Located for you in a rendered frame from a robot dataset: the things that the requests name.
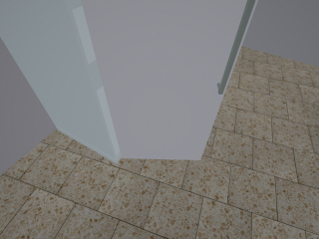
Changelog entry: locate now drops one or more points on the handle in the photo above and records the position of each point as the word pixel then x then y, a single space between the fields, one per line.
pixel 238 38

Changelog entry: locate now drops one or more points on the fridge door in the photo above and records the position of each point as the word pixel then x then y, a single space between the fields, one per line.
pixel 160 62

